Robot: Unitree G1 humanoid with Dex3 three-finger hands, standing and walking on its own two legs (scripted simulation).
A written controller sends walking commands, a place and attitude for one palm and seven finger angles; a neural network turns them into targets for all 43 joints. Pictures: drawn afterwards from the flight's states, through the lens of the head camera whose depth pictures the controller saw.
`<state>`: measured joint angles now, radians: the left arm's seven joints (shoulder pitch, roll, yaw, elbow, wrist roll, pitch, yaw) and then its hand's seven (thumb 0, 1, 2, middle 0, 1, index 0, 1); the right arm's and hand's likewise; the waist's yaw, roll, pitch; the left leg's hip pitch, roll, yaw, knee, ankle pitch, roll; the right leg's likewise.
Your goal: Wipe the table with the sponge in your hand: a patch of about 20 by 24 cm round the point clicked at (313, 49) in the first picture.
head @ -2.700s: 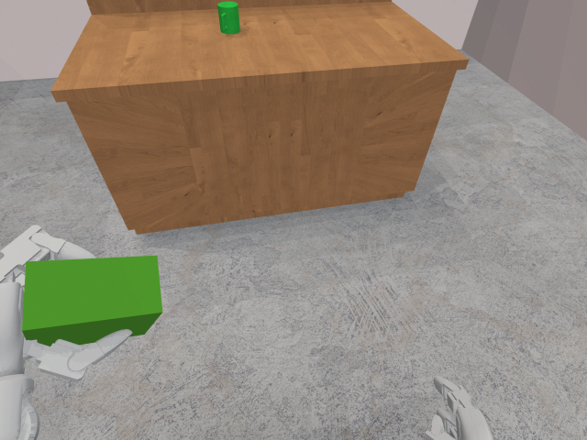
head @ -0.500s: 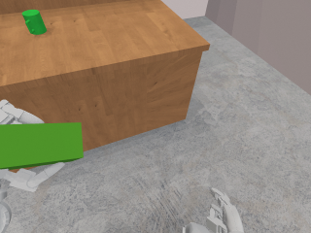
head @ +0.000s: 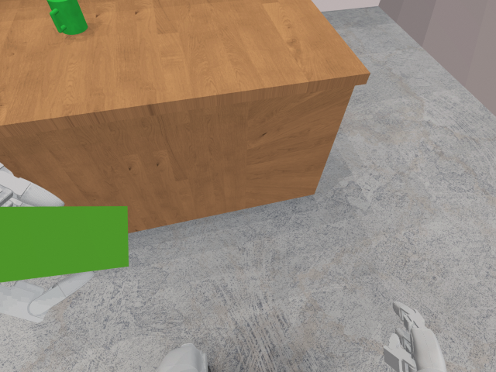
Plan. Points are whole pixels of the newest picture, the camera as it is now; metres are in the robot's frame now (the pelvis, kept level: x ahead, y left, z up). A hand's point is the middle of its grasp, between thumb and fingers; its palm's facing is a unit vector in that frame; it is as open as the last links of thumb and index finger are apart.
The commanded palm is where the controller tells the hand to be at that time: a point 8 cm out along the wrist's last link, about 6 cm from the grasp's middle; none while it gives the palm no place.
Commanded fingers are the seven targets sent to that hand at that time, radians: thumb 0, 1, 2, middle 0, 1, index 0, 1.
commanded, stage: turn to face it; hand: left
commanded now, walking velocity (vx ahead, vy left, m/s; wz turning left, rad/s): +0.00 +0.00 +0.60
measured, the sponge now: (76, 241) +0.23 +0.19 +0.17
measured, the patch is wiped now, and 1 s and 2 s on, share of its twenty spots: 0.00 0.00 0.00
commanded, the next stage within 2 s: take the last steps up to it in 0.68 s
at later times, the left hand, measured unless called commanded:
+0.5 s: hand (44, 272) +0.20 +0.20 +0.18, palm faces +0.50 -0.77 -0.39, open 10.3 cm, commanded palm +0.15 +0.24 +0.18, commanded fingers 0.00 0.10 1.30 -1.20 -1.60 -1.20 -1.60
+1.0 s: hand (84, 309) +0.16 +0.16 +0.18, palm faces +0.35 -0.83 -0.44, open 10.3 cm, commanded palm +0.13 +0.20 +0.18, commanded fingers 0.00 0.10 1.30 -1.20 -1.60 -1.20 -1.60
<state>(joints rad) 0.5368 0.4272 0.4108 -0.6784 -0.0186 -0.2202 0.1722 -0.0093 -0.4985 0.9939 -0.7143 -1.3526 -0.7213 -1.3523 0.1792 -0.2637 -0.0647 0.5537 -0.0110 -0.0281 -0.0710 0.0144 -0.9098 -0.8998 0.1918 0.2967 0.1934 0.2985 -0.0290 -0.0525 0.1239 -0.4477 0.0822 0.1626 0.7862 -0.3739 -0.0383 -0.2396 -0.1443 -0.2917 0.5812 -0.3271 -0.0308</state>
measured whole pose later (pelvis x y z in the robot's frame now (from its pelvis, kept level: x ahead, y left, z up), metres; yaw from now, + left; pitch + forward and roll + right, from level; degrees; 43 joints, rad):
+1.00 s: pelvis -0.06 -0.06 +0.00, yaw -6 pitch -2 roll +0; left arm 0.52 0.37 0.36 -0.46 0.01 -0.22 0.15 -0.01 -0.50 1.00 -0.71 -1.36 -0.72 -1.36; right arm 0.31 -0.21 -0.01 0.62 0.00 -0.07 -0.06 0.01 -0.91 -0.90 0.19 0.30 0.20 0.30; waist -0.01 0.03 -0.05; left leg -0.17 0.06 0.06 0.55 -0.35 -0.02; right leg -0.29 0.02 -0.07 0.60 -0.38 0.00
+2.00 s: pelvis +0.06 -0.04 +0.01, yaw -6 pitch +0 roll +2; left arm 0.53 0.36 0.37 -0.53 0.00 -0.24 0.15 -0.01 -0.50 1.00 -0.70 -1.37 -0.72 -1.36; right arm 0.20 -0.24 -0.03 0.63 -0.01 -0.06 -0.05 0.01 -0.91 -0.90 0.20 0.30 0.20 0.30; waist 0.00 -0.03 0.09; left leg -0.46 0.09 0.10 0.76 -0.30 -0.01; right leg -0.23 -0.07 -0.14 0.49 -0.27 -0.03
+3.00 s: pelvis +0.28 -0.03 +0.00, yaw -9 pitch -1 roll +0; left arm 0.40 0.39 0.39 -0.45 -0.01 -0.23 0.17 -0.01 -0.50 1.01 -0.70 -1.37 -0.72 -1.36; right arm 0.20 -0.17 -0.01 0.61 0.00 -0.07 -0.06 0.01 -0.91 -0.90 0.19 0.30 0.19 0.30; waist -0.01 -0.04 0.03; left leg -0.28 0.05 0.16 0.56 -0.26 0.03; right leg -0.38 -0.06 -0.08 1.06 -0.51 0.01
